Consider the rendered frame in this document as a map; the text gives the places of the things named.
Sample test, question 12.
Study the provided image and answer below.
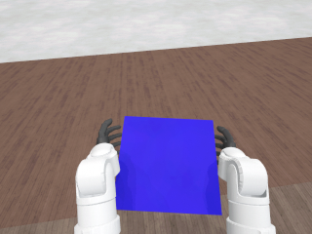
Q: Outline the robot left forearm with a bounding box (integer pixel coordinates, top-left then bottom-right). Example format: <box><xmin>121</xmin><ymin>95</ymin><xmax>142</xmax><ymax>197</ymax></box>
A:
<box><xmin>74</xmin><ymin>142</ymin><xmax>121</xmax><ymax>234</ymax></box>

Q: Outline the carton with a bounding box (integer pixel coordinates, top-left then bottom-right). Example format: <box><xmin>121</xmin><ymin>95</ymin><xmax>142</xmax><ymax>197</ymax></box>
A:
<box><xmin>115</xmin><ymin>116</ymin><xmax>222</xmax><ymax>215</ymax></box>

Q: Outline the robot right forearm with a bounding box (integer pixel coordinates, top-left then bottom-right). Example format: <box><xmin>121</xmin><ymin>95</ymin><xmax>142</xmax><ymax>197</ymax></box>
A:
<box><xmin>217</xmin><ymin>147</ymin><xmax>276</xmax><ymax>234</ymax></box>

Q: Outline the robot right hand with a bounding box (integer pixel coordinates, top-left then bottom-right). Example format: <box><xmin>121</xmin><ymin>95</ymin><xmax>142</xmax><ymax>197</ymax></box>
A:
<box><xmin>214</xmin><ymin>126</ymin><xmax>237</xmax><ymax>165</ymax></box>

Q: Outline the robot left hand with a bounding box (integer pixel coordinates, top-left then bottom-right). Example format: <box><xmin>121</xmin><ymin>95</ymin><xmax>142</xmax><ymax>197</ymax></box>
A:
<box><xmin>96</xmin><ymin>118</ymin><xmax>122</xmax><ymax>155</ymax></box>

